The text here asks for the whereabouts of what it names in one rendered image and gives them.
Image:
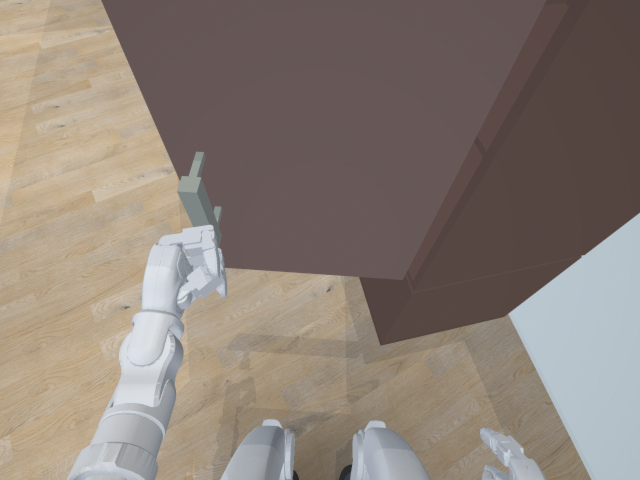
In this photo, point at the robot right thigh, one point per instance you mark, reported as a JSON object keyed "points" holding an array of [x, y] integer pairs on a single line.
{"points": [[382, 454]]}

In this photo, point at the robot left thigh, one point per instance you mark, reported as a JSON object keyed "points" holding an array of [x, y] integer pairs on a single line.
{"points": [[266, 453]]}

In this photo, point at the left robot hand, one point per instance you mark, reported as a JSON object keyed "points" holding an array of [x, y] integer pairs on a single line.
{"points": [[168, 268]]}

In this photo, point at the robot left forearm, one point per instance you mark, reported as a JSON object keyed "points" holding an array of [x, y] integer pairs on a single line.
{"points": [[133, 426]]}

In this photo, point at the cupboard door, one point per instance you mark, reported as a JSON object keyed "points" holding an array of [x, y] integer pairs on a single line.
{"points": [[332, 129]]}

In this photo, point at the robot thigh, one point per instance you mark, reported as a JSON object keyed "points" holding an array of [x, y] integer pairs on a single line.
{"points": [[382, 454], [266, 453]]}

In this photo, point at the handle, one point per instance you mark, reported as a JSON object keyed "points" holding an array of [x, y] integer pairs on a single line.
{"points": [[193, 195]]}

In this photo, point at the right robot hand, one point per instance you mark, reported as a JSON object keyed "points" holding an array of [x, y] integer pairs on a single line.
{"points": [[511, 454]]}

